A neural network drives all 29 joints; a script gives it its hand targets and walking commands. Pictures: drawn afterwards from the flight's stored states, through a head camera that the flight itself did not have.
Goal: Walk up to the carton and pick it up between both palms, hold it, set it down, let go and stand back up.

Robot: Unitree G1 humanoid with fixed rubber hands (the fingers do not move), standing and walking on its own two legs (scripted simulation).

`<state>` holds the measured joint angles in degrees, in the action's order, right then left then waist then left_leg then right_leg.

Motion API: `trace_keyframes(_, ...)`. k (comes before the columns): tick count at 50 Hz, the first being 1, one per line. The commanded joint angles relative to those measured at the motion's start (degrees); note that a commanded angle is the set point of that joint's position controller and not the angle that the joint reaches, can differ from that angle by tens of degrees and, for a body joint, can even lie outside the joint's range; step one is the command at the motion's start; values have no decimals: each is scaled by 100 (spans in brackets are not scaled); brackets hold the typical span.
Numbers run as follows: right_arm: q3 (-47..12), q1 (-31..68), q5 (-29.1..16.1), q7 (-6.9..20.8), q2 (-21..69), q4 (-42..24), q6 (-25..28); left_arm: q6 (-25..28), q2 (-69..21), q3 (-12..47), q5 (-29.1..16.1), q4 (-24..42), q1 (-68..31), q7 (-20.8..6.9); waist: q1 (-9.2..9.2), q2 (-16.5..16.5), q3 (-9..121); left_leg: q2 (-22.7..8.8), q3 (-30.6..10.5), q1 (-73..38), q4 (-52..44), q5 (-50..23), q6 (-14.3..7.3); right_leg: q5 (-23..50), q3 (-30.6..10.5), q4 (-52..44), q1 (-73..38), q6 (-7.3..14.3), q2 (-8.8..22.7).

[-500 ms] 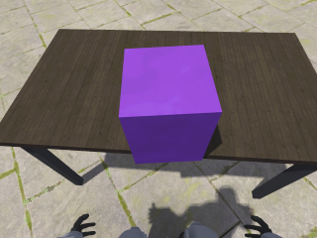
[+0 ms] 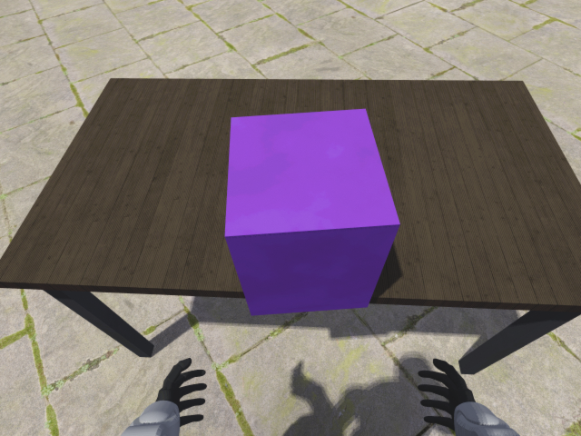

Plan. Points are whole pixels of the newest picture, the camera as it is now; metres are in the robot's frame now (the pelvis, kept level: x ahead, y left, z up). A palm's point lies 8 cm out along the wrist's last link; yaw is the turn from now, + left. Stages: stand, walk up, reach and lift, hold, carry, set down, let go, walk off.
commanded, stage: reach and lift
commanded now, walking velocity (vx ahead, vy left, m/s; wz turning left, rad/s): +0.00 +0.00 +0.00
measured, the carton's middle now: (304, 219) +0.44 +0.00 +0.01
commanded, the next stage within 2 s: none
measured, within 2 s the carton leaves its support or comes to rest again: neither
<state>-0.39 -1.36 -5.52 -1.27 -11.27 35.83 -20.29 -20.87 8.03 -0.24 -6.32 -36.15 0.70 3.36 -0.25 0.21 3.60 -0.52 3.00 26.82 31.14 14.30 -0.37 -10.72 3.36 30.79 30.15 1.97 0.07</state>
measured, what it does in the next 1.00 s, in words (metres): stands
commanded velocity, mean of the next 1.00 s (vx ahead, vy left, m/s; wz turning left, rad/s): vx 0.00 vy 0.00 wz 0.00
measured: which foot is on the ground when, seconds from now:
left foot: down 0.00-1.00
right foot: down 0.00-1.00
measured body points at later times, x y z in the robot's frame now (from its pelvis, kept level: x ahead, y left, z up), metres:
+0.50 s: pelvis +0.00 +0.00 +0.01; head +0.02 -0.01 +0.46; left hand +0.16 +0.20 -0.08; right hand +0.16 -0.22 -0.08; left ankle +0.01 +0.12 -0.73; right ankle +0.04 -0.09 -0.73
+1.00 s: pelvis +0.03 +0.01 +0.01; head +0.04 +0.01 +0.46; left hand +0.22 +0.20 -0.04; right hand +0.21 -0.22 -0.04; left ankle +0.01 +0.12 -0.73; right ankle +0.04 -0.09 -0.73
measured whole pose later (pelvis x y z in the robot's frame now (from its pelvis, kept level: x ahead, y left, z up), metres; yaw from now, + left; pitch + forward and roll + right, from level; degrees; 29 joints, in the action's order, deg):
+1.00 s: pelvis +0.03 +0.01 +0.01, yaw +1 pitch +2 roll +0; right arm -2.1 -15.9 -8.1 1.8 -13.5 22.3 3.3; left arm -1.2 6.2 3.6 -5.5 -18.8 15.7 6.8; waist 1.1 0.2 1.6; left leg -0.2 2.0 10.4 23.2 14.4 -0.4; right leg -11.2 4.0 22.9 13.4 1.5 -0.1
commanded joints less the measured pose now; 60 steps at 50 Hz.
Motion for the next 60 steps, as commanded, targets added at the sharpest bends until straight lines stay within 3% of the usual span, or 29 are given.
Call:
trace_keyframes(1,-96,665,-156,110,-287,-630,19,-64,223,94,-49,835,-464,42,-118,-50,1572,-41,-383,-141,-614,-386,-61,-59,-546,-350,-1601,-204,26)
trace_keyframes(5,172,124,18,188,-485,-368,63,-109,233,46,160,877,4,87,-8,30,1021,32,-427,-650,-927,-821,7,328,-497,-717,-1658,-178,-57)
trace_keyframes(12,302,-350,306,197,-444,-1051,537,308,2,13,323,1583,401,148,145,-131,429,61,-457,-1100,-1199,-979,23,645,-535,-1152,-2079,-118,23)
trace_keyframes(17,242,-551,274,192,-317,-1456,1223,939,-67,-13,372,1783,626,229,74,-163,299,-14,-452,-949,-1225,-196,1,-172,-545,-1152,-1923,-85,149)
trace_keyframes(22,59,-733,136,193,-302,-1899,1654,1321,-75,98,262,1972,811,254,44,-219,450,-6,-428,-849,-1056,-14,-29,-520,-577,-1044,-1941,-94,199)
trace_keyframes(31,107,-1143,99,103,-391,-1928,1840,1538,174,43,320,2101,1068,233,135,-190,36,55,-367,-1061,-960,15,23,-744,-633,-1205,-1831,-77,242)
trace_keyframes(38,183,-945,4,130,-593,-2105,1994,1667,54,156,203,2387,974,302,163,-86,41,11,-427,-1203,-1079,-204,49,-105,-474,-1068,-1958,-27,114)
trace_keyframes(42,105,-1102,-116,173,-652,-2216,2251,1913,92,259,117,2549,1105,308,215,-163,403,39,-404,-1371,-1073,-879,44,690,-393,-980,-2271,-67,10)
trace_keyframes(45,94,-1199,-243,237,-781,-2152,2473,2106,160,245,153,2551,1188,349,133,-163,453,55,-386,-1475,-1053,-1312,85,1046,-362,-960,-2321,-73,-32)
trace_keyframes(50,71,-1340,-269,391,-873,-1970,2824,2376,0,302,133,2472,1369,351,131,-72,280,82,-415,-1582,-1085,-1528,117,1245,-410,-977,-2396,-36,-50)
trace_keyframes(52,123,-1152,-249,430,-904,-2040,3043,2578,52,254,149,2479,1166,346,189,-196,271,91,-439,-1532,-1072,-1561,109,1304,-401,-957,-2356,-63,-64)
trace_keyframes(60,-22,-940,-514,427,-861,-1871,3816,3360,123,321,132,2493,821,346,90,-97,550,127,-402,-1525,-1043,-1288,35,1313,-451,-911,-2473,-17,-6)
